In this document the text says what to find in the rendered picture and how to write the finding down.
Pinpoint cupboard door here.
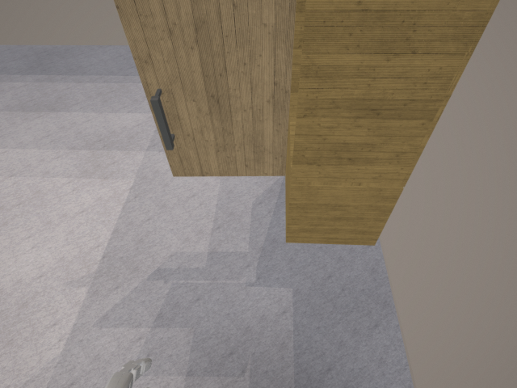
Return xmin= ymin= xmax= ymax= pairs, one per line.
xmin=114 ymin=0 xmax=296 ymax=177

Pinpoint robot left hand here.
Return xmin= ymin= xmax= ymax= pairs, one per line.
xmin=104 ymin=358 xmax=152 ymax=388

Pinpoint handle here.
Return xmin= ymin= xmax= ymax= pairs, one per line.
xmin=150 ymin=89 xmax=174 ymax=150

